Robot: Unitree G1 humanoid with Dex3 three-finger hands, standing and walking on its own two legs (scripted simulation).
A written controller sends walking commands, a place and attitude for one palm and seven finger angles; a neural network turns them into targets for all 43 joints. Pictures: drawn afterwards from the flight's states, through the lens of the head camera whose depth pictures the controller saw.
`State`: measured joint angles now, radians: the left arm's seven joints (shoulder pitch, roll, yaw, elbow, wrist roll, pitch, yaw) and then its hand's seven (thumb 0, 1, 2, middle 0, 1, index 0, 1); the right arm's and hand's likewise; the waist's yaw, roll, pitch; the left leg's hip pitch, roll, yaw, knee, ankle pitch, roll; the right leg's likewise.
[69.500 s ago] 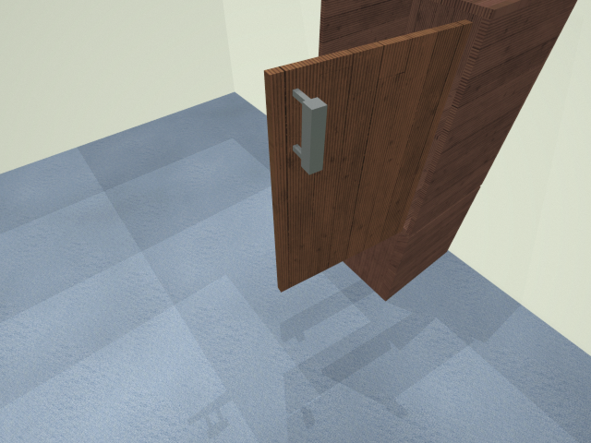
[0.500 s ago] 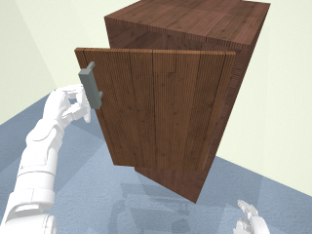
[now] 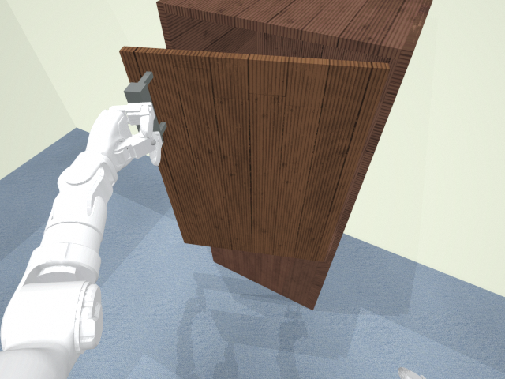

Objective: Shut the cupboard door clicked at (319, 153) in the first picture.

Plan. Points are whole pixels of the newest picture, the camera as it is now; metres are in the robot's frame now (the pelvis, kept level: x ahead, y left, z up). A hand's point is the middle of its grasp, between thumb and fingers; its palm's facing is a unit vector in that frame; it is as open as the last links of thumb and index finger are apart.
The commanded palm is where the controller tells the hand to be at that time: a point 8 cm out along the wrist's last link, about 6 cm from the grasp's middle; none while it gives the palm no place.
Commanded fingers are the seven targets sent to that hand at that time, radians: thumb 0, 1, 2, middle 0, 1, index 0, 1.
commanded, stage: push the door shut along its arc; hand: left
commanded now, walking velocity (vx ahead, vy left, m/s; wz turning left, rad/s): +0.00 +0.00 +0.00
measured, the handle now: (150, 111) +0.52 +0.18 +0.16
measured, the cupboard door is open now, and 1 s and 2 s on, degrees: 19 10 1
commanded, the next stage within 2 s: pull the fist back off the door in 1.14 s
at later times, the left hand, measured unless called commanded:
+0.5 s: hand (194, 116) +0.49 +0.10 +0.17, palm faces -0.30 -0.95 -0.02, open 3.1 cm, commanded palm +0.50 +0.16 +0.17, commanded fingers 0.00 0.90 0.90 -1.30 -1.50 -1.30 -1.50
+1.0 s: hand (207, 100) +0.53 +0.08 +0.18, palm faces -0.39 -0.92 -0.02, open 3.0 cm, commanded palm +0.55 +0.12 +0.17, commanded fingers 0.00 0.90 0.90 -1.30 -1.50 -1.30 -1.50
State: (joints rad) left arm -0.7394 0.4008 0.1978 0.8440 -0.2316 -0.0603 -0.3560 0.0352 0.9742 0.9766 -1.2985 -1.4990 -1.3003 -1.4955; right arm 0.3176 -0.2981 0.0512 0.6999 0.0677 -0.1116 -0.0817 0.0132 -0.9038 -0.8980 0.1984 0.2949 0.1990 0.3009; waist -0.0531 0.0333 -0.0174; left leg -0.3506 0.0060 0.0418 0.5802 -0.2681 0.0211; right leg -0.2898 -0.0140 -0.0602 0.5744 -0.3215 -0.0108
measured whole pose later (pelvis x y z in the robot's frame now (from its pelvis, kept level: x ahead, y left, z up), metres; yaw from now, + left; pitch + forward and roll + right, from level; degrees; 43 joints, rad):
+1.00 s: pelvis +0.01 -0.01 -0.02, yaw -1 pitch +14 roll -1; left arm -1.21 0.55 0.23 1.28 -0.14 -0.13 -0.51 0.00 0.88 0.91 -1.30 -1.50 -1.30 -1.50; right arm 0.40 -0.33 0.01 0.74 0.02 -0.08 -0.07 0.01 -0.90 -0.90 0.20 0.29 0.20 0.30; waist -0.18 0.03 -0.07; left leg -0.64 0.05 0.04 0.73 -0.33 0.00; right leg -0.58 0.02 -0.06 0.70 -0.37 -0.03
